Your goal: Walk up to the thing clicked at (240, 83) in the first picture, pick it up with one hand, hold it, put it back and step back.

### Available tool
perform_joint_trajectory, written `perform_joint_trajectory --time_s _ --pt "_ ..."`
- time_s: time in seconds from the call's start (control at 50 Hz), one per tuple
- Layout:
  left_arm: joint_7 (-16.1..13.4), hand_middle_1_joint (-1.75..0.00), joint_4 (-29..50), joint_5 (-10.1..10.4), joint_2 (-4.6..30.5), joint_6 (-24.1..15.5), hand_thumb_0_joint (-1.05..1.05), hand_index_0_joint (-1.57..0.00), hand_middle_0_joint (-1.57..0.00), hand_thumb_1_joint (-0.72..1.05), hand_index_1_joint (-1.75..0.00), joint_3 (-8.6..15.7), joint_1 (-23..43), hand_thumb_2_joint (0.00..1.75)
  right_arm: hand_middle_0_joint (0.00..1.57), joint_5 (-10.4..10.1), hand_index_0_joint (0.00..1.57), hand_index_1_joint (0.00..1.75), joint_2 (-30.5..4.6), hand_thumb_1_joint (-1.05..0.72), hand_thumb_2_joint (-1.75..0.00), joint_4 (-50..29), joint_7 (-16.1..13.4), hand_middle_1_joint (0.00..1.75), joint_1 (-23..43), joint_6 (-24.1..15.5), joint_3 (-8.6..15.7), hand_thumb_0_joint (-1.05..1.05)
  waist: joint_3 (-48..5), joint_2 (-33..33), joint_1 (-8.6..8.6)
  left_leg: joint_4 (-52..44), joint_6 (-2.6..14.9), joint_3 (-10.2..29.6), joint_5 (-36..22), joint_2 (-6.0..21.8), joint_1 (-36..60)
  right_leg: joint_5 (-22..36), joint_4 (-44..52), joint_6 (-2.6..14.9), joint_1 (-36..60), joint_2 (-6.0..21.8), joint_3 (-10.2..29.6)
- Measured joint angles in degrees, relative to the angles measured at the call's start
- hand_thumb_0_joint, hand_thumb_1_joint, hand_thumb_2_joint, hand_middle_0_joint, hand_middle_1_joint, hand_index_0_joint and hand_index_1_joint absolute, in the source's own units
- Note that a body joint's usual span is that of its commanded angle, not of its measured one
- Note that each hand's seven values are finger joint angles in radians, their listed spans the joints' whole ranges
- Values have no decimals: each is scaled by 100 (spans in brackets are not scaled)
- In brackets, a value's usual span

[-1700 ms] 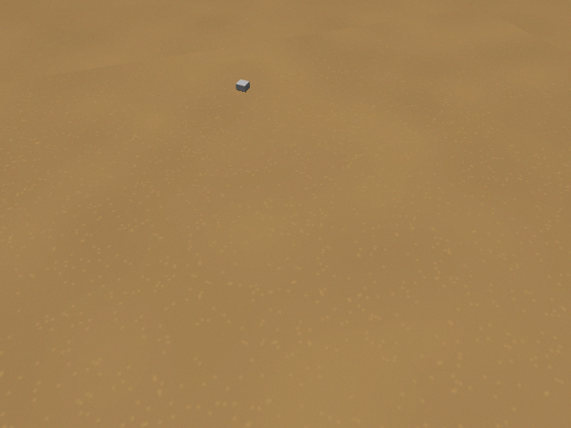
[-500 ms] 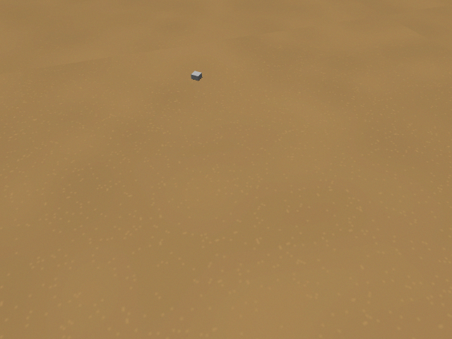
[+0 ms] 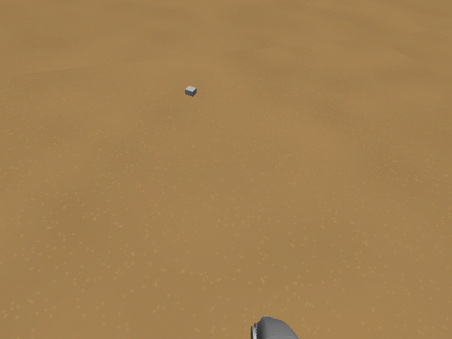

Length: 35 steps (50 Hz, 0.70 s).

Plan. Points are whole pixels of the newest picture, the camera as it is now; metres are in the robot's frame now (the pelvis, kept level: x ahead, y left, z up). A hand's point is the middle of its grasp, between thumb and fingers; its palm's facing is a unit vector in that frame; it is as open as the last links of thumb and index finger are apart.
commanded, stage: walk up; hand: left
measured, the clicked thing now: (190, 90) +1.98 +0.19 -0.76
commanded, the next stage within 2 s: none
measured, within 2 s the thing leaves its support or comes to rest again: neither
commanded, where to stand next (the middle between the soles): +1.60 -0.04 m, yaw +2 degrees
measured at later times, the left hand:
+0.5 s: hand (127, 219) +0.41 +0.24 -0.14, palm faces -0.02 -0.95 -0.32, open 7.4 cm
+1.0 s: hand (126, 145) +0.69 +0.30 -0.15, palm faces -0.10 -0.94 -0.32, open 7.4 cm
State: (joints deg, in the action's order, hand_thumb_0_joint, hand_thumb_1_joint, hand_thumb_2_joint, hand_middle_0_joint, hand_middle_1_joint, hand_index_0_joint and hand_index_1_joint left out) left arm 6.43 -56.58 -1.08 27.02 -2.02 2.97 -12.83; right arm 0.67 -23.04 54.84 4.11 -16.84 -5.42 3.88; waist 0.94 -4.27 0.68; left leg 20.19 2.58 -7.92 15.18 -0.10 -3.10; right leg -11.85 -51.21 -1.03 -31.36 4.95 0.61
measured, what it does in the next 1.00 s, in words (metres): walks ahead: right foot, then left foot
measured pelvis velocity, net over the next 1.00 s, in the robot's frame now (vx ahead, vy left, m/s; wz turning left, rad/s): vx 0.60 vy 0.03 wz -0.01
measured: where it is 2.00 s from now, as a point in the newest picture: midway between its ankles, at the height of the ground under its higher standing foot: (216, 177)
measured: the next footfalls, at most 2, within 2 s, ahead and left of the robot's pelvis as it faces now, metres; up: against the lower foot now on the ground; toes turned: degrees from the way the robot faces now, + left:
right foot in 0.24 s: +0.36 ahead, -0.14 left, +0.00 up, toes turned -5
left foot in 0.66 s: +0.59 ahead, +0.15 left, +0.00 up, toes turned +9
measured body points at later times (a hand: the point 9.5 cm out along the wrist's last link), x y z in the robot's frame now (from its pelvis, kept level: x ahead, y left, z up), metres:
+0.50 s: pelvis +0.31 -0.02 -0.01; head +0.33 -0.02 +0.44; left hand +0.41 +0.29 -0.12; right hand +0.39 -0.34 -0.12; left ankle +0.38 +0.12 -0.70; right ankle +0.32 -0.14 -0.74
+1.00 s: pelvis +0.60 +0.03 +0.00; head +0.62 +0.04 +0.44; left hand +0.69 +0.35 -0.12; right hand +0.63 -0.30 -0.11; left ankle +0.55 +0.14 -0.74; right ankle +0.75 -0.14 -0.70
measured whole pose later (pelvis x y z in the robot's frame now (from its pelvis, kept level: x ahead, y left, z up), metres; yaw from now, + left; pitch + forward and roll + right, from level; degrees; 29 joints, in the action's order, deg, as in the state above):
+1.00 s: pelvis +0.60 +0.03 +0.00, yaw -1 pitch -2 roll +1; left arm 6.4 -53.3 -1.0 25.6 -1.8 2.9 -12.6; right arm 0.3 -23.1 51.3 3.7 -19.4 -5.8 2.8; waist 3.8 -3.0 1.3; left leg 22.3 0.2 -9.4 17.4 2.2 -3.1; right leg -7.6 -41.7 0.0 -32.7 7.1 -1.1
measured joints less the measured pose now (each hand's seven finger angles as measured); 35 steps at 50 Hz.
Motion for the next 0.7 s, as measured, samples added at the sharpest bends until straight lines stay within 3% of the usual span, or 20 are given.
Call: perform_joint_trajectory --time_s 0.12,0.22,0.26,0.28,0.34,0.38,0.42,0.5,0.62,0.66,0.68,0.7 --pt "84 -30 144 -19 -93 91 1 -20 -20 91 -30 0 388 90 20 -15 21 30 -3 -90 -90 67 9 30 -401 17 -14 0 106 143 176 -532 -127 0 344 -48 862 866 1242 101 -282 179 -168" --pt "48 -30 287 -3 -208 108 1 -20 -20 91 -30 -3 808 90 20 34 21 30 -37 -90 -90 75 -68 30 -709 93 5 0 114 322 346 -360 -319 79 1059 87 1320 855 2011 355 136 -49 -516" --pt "-25 -30 401 -6 -307 15 1 -20 -20 91 -30 50 961 90 20 67 21 30 -80 -90 -90 97 -120 30 -755 162 5 1 182 508 324 672 -289 120 1602 350 1120 857 1949 414 353 -300 -632" --pt "-70 -30 491 -25 -369 -49 1 -20 -20 91 -30 81 1012 90 20 46 21 30 -70 -90 -90 111 -154 30 -680 221 -7 1 269 596 300 1676 -197 260 1570 465 772 621 1648 385 338 -381 -685" --pt "-167 -30 717 59 -525 -182 1 -20 -20 91 -30 47 1022 90 20 -58 21 30 -4 -90 -90 73 -196 30 -419 233 -94 1 462 611 219 4313 -76 780 1109 280 -575 132 1435 377 644 -390 -744" --pt "-222 -30 756 103 -625 -228 1 -20 -20 91 -30 -13 897 90 20 -81 21 30 -25 -90 -90 12 -167 30 -235 181 -127 1 500 670 144 4780 -12 853 687 303 -1326 62 1727 363 1053 -430 -780" --pt "-244 -30 729 97 -664 -256 1 -20 -20 91 -30 -44 697 90 20 -57 21 30 -59 -90 -90 -115 -103 30 -64 144 -118 1 481 714 85 4513 -13 870 433 420 -1929 18 2052 338 1446 -480 -801" --pt "-212 -30 628 33 -552 -255 1 -20 -20 90 -30 -39 254 90 20 36 21 30 -126 -90 -90 -336 52 30 225 131 -23 1 375 683 -42 3184 -184 763 153 718 -2712 -219 2422 332 2023 -517 -790" --pt "-148 -30 461 -34 -174 -221 1 -20 -21 90 -30 66 -257 90 20 77 21 30 -221 -90 -90 -363 182 30 374 122 102 0 138 439 -293 1578 -290 477 -837 805 -2644 -978 2351 134 2687 -376 -727" --pt "-165 -30 424 -46 -66 -197 1 -20 -20 90 -30 89 -428 90 20 101 21 30 -301 -90 -90 -389 163 30 353 51 135 0 47 355 -319 1356 -200 355 -820 660 -2330 -1442 1849 129 2721 -232 -662" --pt "-201 -30 376 -38 -22 -164 1 -20 -20 90 -30 105 -450 90 20 140 21 30 -294 -90 -90 -407 114 30 397 -4 166 0 78 235 -298 1619 -153 261 -688 556 -2332 -1553 1196 236 2521 -79 -533" --pt "-248 -30 312 -4 -14 -113 1 -20 -20 90 -30 110 -438 90 20 139 21 30 -275 -90 -90 -446 63 30 433 -48 175 0 124 184 -247 1858 -125 213 -461 507 -2324 -1570 411 307 2224 -106 -255"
